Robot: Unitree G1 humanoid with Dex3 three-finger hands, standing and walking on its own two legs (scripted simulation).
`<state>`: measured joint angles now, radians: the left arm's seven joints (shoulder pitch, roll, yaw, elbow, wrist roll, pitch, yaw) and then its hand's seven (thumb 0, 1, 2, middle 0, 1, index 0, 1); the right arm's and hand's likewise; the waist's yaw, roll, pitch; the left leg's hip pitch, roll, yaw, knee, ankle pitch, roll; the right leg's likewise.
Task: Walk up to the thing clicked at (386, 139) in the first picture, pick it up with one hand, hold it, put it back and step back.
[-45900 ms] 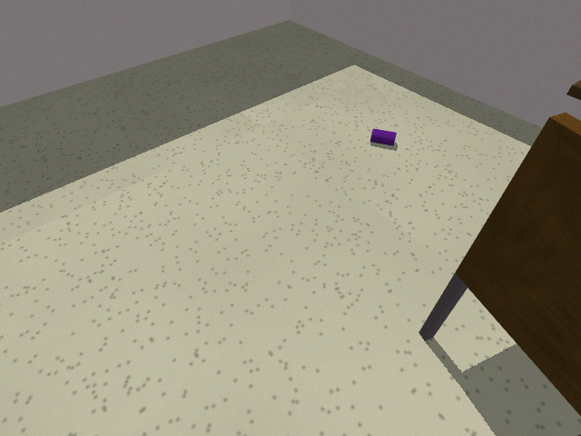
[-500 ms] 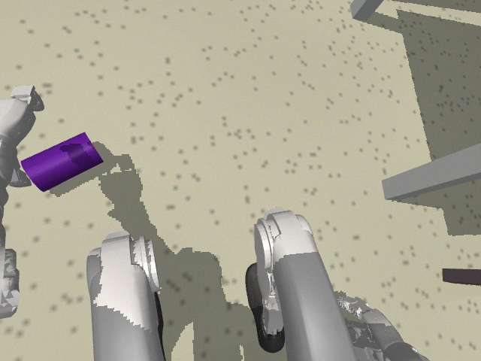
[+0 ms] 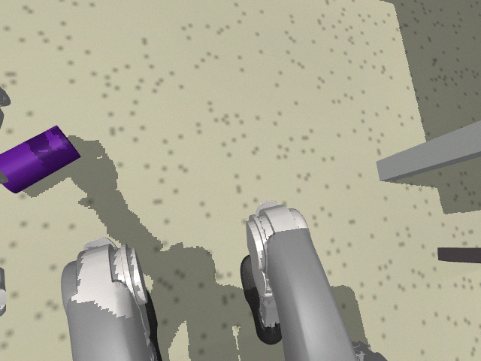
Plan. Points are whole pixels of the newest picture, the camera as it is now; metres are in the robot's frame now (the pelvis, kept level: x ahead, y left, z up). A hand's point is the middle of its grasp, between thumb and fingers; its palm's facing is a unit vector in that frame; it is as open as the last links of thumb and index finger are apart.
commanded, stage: home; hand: left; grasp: from above
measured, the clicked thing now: (37, 158) +0.51 +0.32 -0.30
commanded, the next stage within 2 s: none
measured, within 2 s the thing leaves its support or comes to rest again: neither
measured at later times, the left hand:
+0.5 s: hand out of the picture +0.31 +0.26 +0.06, palm faces -0.23 -0.71 -0.67, open 7.7 cm
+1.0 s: hand out of the picture +0.24 +0.21 +0.27, palm faces +0.20 -0.95 -0.24, open 7.4 cm
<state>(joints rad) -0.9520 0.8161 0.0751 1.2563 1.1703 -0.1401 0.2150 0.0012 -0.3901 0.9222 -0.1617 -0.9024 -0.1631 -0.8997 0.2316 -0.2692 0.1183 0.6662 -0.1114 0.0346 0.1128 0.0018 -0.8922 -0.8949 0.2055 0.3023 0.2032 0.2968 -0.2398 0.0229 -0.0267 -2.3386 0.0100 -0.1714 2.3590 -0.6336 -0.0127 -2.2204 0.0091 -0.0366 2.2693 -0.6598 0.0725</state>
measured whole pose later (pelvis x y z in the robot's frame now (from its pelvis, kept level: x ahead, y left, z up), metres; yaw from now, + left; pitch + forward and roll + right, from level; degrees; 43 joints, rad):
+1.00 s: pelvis +0.06 +0.00 +0.34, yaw +9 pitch +16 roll -3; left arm 0.33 0.23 0.05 0.03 -0.05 0.44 0.07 0.01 0.90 0.90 -0.20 -0.30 -0.21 -0.30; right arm 0.25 -0.20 0.05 0.55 0.04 -0.14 -0.15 0.01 -0.90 -0.90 0.21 0.30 0.20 0.30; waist -0.07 0.05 -0.18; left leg -0.96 0.05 -0.07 1.19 -0.51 -0.03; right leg -0.89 -0.02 -0.05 1.13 -0.52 0.03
